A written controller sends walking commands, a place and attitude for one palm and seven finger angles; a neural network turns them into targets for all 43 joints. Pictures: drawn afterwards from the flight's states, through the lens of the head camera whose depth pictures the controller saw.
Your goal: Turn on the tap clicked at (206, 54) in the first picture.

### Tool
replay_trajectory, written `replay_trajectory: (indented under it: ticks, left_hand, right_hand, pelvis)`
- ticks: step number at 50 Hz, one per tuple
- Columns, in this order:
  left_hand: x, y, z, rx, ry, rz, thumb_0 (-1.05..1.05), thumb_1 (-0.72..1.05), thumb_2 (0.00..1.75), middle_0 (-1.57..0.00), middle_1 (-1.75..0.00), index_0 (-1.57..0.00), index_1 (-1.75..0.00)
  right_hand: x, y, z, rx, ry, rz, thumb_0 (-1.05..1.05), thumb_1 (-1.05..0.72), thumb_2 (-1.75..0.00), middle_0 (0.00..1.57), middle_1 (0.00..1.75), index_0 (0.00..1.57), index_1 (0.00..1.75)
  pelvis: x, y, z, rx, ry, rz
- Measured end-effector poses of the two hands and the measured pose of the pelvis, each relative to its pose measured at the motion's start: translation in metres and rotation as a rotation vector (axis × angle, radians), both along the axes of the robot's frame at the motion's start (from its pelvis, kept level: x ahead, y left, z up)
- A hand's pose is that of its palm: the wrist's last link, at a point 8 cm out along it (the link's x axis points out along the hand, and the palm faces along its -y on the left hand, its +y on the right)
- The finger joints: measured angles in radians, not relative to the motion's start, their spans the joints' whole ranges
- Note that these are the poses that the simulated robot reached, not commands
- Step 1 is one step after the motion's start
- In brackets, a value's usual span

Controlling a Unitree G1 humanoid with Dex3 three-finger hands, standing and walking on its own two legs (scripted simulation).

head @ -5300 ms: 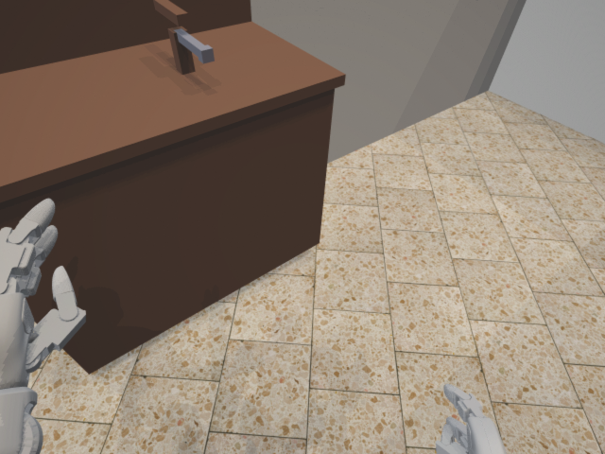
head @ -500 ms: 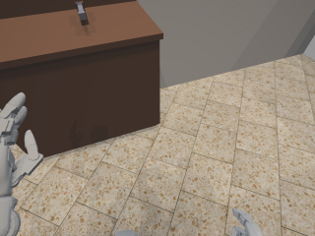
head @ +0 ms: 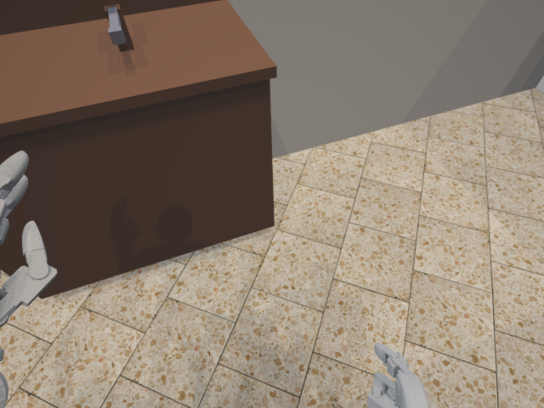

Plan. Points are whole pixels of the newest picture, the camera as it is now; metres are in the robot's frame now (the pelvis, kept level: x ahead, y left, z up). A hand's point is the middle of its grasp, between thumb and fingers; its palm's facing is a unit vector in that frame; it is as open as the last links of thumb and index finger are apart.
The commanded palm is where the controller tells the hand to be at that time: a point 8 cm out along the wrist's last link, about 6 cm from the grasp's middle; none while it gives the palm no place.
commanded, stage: take the last steps up to it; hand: left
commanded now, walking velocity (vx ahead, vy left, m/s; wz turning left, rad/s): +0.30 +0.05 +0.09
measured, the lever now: (117, 35) +0.81 +0.40 +0.15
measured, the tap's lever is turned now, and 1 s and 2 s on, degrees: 0 0 0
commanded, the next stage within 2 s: come to a stop and stand still in 1.60 s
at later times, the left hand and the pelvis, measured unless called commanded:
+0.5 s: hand (77, 177) +0.34 +0.26 +0.19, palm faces +0.43 -0.81 -0.39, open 7.4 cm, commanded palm +0.27 +0.29 +0.19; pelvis +0.11 +0.01 +0.01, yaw +1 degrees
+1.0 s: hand (137, 125) +0.44 +0.22 +0.19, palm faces +0.42 -0.81 -0.41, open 7.4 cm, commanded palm +0.39 +0.27 +0.19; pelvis +0.24 -0.02 +0.00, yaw +1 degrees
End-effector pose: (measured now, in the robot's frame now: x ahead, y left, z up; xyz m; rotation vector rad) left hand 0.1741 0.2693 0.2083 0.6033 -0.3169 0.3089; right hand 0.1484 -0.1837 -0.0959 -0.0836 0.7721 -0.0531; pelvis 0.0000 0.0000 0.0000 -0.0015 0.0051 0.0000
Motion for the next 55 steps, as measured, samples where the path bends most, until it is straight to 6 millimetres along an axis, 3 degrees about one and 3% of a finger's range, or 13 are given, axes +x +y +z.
replay_trajectory:
  ticks: [3,5,13,18,23,27,31,34,37,39,47,51,55]
  left_hand:
    - [0.011,-0.003,-0.008,-0.020,0.003,0.036,0.01,0.88,0.90,-0.21,-0.30,-0.22,-0.30]
    - [0.018,-0.002,-0.013,-0.059,0.021,0.061,0.01,0.88,0.90,-0.22,-0.30,-0.22,-0.30]
    - [0.047,0.003,-0.012,-0.100,0.030,0.074,0.01,0.88,0.90,-0.22,-0.30,-0.22,-0.30]
    - [0.074,0.020,-0.009,-0.087,-0.079,0.042,0.01,0.88,0.90,-0.22,-0.30,-0.22,-0.30]
    - [0.112,0.031,-0.008,-0.093,-0.101,0.037,0.01,0.88,0.90,-0.21,-0.30,-0.22,-0.30]
    - [0.127,0.019,0.000,-0.095,-0.069,0.012,0.01,0.89,0.90,-0.21,-0.30,-0.21,-0.30]
    - [0.138,0.003,0.003,-0.070,-0.025,0.012,0.01,0.89,0.90,-0.21,-0.30,-0.21,-0.30]
    - [0.150,-0.007,-0.001,-0.036,-0.005,0.047,0.01,0.88,0.90,-0.21,-0.30,-0.21,-0.30]
    - [0.165,-0.015,-0.011,-0.042,-0.011,0.080,0.01,0.88,0.90,-0.21,-0.30,-0.22,-0.30]
    - [0.176,-0.017,-0.016,-0.085,-0.004,0.089,0.01,0.88,0.90,-0.21,-0.30,-0.22,-0.30]
    - [0.213,-0.019,-0.010,-0.097,-0.005,0.046,0.01,0.88,0.90,-0.22,-0.30,-0.22,-0.30]
    - [0.233,-0.009,-0.006,-0.076,-0.091,0.014,0.01,0.88,0.90,-0.22,-0.30,-0.22,-0.30]
    - [0.262,0.000,-0.006,-0.083,-0.102,0.029,0.01,0.88,0.90,-0.21,-0.30,-0.22,-0.30]
  right_hand:
    - [0.014,-0.014,-0.017,-0.017,0.054,0.025,0.01,-0.90,-0.90,0.21,0.30,0.20,0.30]
    - [0.021,-0.027,-0.018,-0.045,0.090,0.029,0.01,-0.91,-0.90,0.21,0.30,0.20,0.30]
    - [0.064,-0.065,0.016,-0.199,0.091,0.010,0.02,-0.91,-0.90,0.20,0.30,0.20,0.30]
    - [0.104,-0.063,0.027,-0.261,0.000,-0.022,0.02,-0.91,-0.90,0.20,0.30,0.20,0.30]
    - [0.135,-0.034,0.032,-0.177,-0.056,-0.028,0.01,-0.91,-0.90,0.20,0.30,0.19,0.30]
    - [0.148,-0.011,0.033,-0.090,-0.061,0.000,0.01,-0.91,-0.90,0.20,0.30,0.20,0.30]
    - [0.157,-0.005,0.024,-0.036,-0.032,0.022,0.01,-0.91,-0.90,0.20,0.30,0.20,0.30]
    - [0.167,-0.013,0.007,-0.016,-0.001,0.034,0.01,-0.90,-0.90,0.21,0.30,0.20,0.30]
    - [0.180,-0.030,-0.013,-0.032,0.039,0.050,0.01,-0.90,-0.90,0.21,0.30,0.20,0.30]
    - [0.187,-0.044,-0.017,-0.061,0.076,0.053,0.01,-0.91,-0.90,0.21,0.30,0.20,0.30]
    - [0.224,-0.085,0.017,-0.201,0.069,-0.006,0.02,-0.91,-0.90,0.20,0.30,0.20,0.30]
    - [0.251,-0.088,0.026,-0.246,-0.003,-0.044,0.02,-0.91,-0.90,0.20,0.30,0.20,0.30]
    - [0.273,-0.072,0.028,-0.192,-0.040,-0.059,0.01,-0.91,-0.90,0.20,0.30,0.20,0.30]
  pelvis:
    - [0.011,-0.006,-0.006,-0.003,-0.011,0.017]
    - [0.019,-0.007,-0.002,0.004,-0.012,0.022]
    - [0.058,-0.005,0.011,0.030,0.008,0.040]
    - [0.087,0.011,-0.002,0.017,-0.010,0.025]
    - [0.105,0.012,0.001,0.004,-0.012,0.027]
    - [0.123,0.008,0.010,-0.015,0.007,0.015]
    - [0.143,-0.003,0.013,-0.020,0.011,0.011]
    - [0.160,-0.016,0.005,-0.008,0.002,0.019]
    - [0.172,-0.025,-0.006,-0.005,-0.007,0.032]
    - [0.179,-0.026,-0.004,0.001,-0.011,0.036]
    - [0.218,-0.025,0.008,0.023,0.005,0.036]
    - [0.240,-0.014,-0.002,0.021,-0.013,0.019]
    - [0.258,-0.015,0.001,0.015,-0.006,0.022]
